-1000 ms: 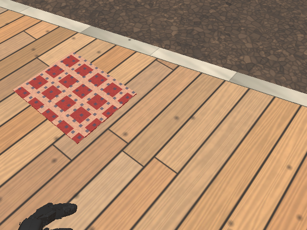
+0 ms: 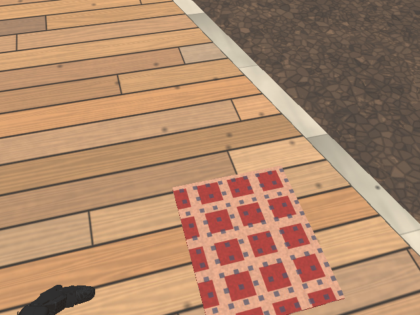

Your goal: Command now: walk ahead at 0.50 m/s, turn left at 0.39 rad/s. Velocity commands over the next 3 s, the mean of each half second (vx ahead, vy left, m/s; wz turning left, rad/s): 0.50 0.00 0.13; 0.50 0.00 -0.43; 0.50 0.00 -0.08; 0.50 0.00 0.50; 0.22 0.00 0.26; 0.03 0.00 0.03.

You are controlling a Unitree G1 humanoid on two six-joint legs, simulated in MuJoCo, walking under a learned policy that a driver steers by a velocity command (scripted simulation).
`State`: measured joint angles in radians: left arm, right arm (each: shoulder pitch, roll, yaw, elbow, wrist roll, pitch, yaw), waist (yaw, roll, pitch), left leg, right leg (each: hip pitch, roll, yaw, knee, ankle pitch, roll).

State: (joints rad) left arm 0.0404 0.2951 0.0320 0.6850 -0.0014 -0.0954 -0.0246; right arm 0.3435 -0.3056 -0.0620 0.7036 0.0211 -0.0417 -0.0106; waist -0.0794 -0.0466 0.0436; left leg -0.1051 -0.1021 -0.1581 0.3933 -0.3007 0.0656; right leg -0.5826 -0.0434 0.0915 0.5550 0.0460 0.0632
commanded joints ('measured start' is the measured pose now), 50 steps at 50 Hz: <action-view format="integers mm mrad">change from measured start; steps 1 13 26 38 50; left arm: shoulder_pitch -46 225 378 298 -12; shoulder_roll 115 85 172 65 45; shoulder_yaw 35 36 56 44 27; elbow -73 32 130 46 -95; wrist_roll -5 4 -29 -31 -21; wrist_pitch -26 -17 33 62 65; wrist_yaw -10 1 30 27 -28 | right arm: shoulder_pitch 20 -69 -373 -153 -59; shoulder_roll -147 -68 -50 -49 -168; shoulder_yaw -40 -8 3 -20 -59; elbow -29 -66 -153 -18 81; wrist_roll -1 -10 -4 -33 -4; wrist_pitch -8 -25 -67 -75 -45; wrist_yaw -7 8 48 26 6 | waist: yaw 20 93 143 84 8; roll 166 -61 -38 156 81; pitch -25 -49 13 -43 53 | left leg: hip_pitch -29 -545 -398 -17 135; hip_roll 271 193 129 367 389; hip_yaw -202 67 107 -13 295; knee -51 692 103 -232 -233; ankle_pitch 183 8 294 223 391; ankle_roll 132 -52 -69 128 86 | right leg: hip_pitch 122 499 542 -48 -81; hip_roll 12 -166 -182 -93 -63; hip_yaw -16 218 127 10 -96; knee -41 -368 -324 590 107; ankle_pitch -34 -167 13 -332 -77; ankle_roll -38 -278 -238 -55 -97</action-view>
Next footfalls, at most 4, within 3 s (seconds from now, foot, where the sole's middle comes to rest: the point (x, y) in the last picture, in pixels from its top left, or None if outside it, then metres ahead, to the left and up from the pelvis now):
0.08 right None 0.22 -0.14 -0.78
0.60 left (157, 308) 0.49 0.12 -0.78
1.10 right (246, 237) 0.71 -0.19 -0.78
1.66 left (204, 158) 1.07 -0.07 -0.78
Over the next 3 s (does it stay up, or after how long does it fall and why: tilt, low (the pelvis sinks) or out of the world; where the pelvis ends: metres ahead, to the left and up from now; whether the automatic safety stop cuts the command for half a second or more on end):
stays up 1.30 -0.15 -0.01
